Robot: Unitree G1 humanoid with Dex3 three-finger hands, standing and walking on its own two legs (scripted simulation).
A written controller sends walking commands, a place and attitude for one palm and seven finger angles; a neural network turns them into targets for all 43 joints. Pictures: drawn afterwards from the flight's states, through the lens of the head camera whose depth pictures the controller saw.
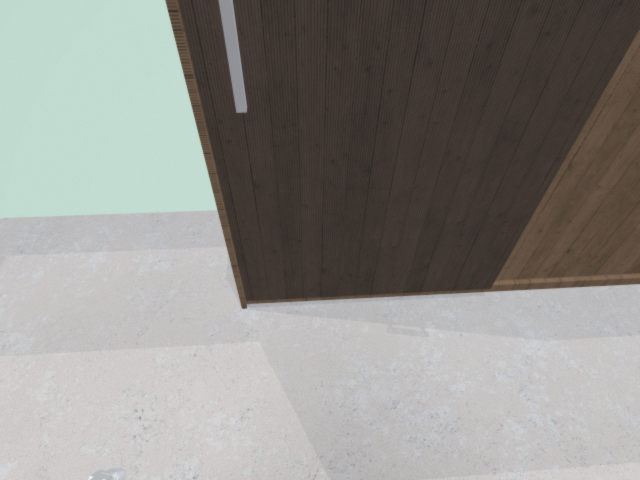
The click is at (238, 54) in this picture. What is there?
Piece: wardrobe's sliding door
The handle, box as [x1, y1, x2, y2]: [219, 0, 246, 112]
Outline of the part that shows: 219,0 236,112 246,112 246,102 232,0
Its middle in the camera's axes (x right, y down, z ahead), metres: -0.17 -0.37 +0.74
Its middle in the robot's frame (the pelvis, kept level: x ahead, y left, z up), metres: +0.81 +0.22 +0.19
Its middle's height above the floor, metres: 0.96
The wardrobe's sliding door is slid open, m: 0.00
